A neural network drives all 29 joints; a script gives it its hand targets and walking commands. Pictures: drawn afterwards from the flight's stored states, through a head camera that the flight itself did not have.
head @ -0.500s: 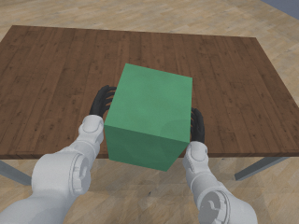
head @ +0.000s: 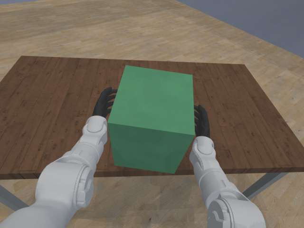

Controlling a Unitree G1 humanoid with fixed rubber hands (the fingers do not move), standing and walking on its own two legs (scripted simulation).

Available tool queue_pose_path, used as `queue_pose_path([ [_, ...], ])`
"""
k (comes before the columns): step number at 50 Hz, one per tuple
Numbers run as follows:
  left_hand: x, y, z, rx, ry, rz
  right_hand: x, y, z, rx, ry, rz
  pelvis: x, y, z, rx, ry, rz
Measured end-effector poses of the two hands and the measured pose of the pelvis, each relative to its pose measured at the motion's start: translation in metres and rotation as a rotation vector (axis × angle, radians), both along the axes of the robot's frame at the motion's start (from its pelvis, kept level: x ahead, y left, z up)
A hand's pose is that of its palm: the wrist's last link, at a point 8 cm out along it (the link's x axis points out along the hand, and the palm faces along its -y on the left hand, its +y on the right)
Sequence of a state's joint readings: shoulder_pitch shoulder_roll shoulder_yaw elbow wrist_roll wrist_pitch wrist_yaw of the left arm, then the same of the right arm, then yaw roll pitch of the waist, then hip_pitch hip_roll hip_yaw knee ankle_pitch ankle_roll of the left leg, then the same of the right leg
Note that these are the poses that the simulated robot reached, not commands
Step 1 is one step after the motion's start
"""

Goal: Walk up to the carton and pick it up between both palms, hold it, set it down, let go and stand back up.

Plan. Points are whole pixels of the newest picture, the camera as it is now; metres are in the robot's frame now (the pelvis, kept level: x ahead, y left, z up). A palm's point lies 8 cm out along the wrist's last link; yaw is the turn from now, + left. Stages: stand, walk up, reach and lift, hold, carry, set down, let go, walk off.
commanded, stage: reach and lift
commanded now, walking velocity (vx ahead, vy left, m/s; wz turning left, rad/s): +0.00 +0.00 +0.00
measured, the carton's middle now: (151, 122) +0.43 +0.00 +0.03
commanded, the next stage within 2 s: hold in 1.88 s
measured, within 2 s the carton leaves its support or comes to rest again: neither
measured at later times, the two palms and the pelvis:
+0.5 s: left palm (105, 98) +0.41 +0.13 +0.14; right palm (212, 114) +0.39 -0.16 +0.12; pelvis +0.01 -0.01 +0.01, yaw +0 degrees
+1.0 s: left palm (98, 103) +0.36 +0.14 +0.18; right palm (220, 117) +0.35 -0.15 +0.16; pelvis -0.02 -0.02 +0.01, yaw +1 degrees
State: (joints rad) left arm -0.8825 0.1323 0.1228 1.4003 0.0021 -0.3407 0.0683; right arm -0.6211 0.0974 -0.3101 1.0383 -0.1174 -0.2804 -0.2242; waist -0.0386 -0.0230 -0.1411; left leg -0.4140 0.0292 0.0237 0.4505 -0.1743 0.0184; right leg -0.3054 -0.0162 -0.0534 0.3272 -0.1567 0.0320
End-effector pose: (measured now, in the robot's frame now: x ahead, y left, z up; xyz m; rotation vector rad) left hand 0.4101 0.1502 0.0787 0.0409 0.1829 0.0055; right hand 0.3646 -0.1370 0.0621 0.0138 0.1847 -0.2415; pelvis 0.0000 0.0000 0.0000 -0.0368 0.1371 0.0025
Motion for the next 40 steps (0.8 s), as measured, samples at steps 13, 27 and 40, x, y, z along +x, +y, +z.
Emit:
queue_pose_path([
  [13,-0.006,-0.011,0.021,0.01,0.034,0.024,0.0,-0.012,0.019,0.035,0.041,0.018,-0.002,-0.006,0.004,0.011,-0.079,-0.005],
  [27,0.001,-0.015,0.061,0.016,-0.05,0.073,0.023,-0.018,0.063,0.037,-0.039,0.066,0.015,-0.014,0.007,0.022,-0.123,-0.003],
  [40,-0.05,0.002,0.053,0.019,-0.014,0.122,-0.01,-0.001,0.057,0.006,-0.005,0.128,0.004,-0.019,0.006,0.016,-0.199,0.043],
])
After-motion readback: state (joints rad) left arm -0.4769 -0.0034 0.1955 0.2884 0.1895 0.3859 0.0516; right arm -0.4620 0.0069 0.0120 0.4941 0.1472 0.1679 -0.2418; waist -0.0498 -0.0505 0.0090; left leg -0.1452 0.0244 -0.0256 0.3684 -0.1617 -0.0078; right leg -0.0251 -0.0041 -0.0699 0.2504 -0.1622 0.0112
